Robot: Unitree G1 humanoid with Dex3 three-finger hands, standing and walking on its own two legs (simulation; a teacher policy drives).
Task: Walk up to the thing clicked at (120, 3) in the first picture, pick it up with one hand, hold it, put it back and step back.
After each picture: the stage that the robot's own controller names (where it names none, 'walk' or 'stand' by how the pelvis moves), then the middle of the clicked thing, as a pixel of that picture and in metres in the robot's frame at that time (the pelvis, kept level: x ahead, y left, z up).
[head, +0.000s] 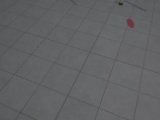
stand; (121, 0) +2.31 -0.56 -0.72
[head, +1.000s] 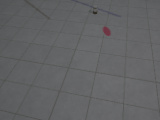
walk; (95, 9) +2.22 -0.04 -0.70
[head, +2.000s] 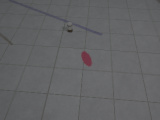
walk; (69, 27) +1.56 +0.25 -0.71
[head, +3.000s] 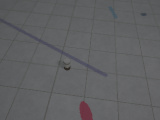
walk; (67, 64) +0.98 +0.19 -0.70
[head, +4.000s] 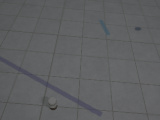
walk; (52, 103) +0.57 +0.20 -0.71
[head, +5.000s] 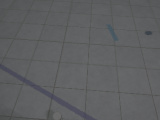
stand; (57, 118) +0.45 +0.20 -0.71
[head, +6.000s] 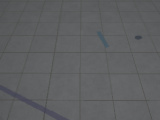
stand; out of the picture +0.38 +0.23 -0.72
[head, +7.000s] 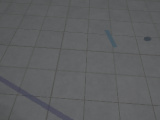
stand; out of the picture +0.36 +0.20 -0.71
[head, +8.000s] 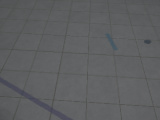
stand; out of the picture +0.37 +0.19 -0.73
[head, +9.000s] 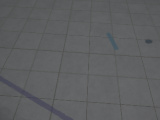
stand; out of the picture +0.37 +0.18 -0.73
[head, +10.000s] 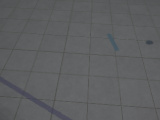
stand; out of the picture +0.36 +0.18 -0.73
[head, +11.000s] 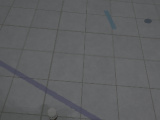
go down; (52, 114) +0.39 +0.18 -0.68
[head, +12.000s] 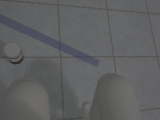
go down; (14, 53) +0.45 +0.23 -0.28
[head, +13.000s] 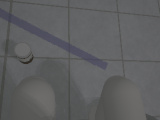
close in; (24, 53) +0.45 +0.23 -0.29
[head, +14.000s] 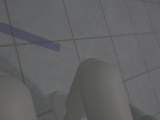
close in; out of the picture +0.44 +0.27 -0.22
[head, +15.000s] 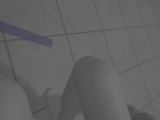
close; out of the picture +0.43 +0.28 -0.22
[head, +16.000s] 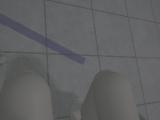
lift; out of the picture +0.38 +0.27 -0.15
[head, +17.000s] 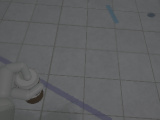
lift; (30, 86) +0.32 +0.18 +0.00
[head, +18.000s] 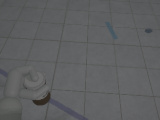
hold; (38, 88) +0.33 +0.17 +0.00
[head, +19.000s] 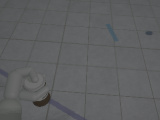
hold; (37, 90) +0.32 +0.17 -0.01
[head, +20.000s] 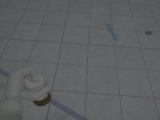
crouch; (38, 89) +0.32 +0.17 -0.01
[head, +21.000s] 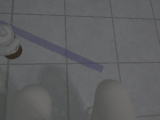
crouch; (7, 43) +0.46 +0.22 -0.10
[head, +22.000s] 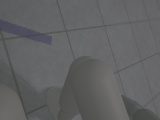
lower; out of the picture +0.43 +0.30 -0.23
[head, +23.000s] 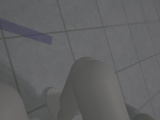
lower; out of the picture +0.44 +0.30 -0.23
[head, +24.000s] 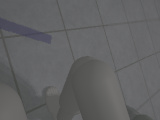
lower; out of the picture +0.44 +0.30 -0.23
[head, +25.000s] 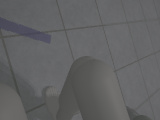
lower; out of the picture +0.44 +0.30 -0.23
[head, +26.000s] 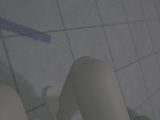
loosen; out of the picture +0.45 +0.30 -0.23
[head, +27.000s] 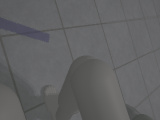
withdraw; out of the picture +0.44 +0.29 -0.23
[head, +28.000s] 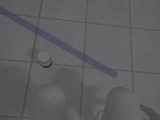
walk; (45, 59) +0.48 +0.21 -0.38
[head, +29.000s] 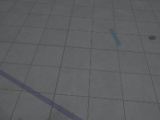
stand; out of the picture +0.41 +0.17 -0.66
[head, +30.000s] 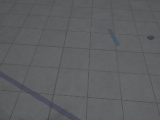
stand; out of the picture +0.41 +0.19 -0.67
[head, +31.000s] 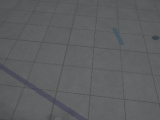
stand; out of the picture +0.42 +0.18 -0.68
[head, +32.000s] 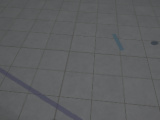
stand; out of the picture +0.42 +0.18 -0.72
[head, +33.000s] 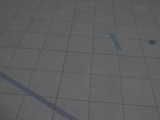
stand; out of the picture +0.40 +0.18 -0.73
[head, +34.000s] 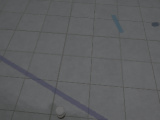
walk; (60, 112) +0.43 +0.18 -0.71
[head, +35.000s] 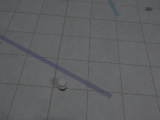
walk; (62, 84) +0.61 +0.16 -0.69
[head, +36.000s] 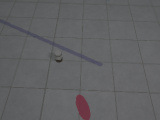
walk; (58, 56) +0.91 +0.27 -0.69
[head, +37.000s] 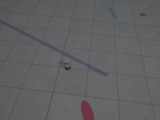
stand; (67, 64) +1.01 +0.17 -0.72
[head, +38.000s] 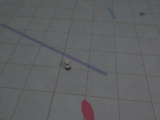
stand; (67, 64) +1.04 +0.19 -0.73
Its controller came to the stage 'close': yes
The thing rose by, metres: 0.71
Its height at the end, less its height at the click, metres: +0.00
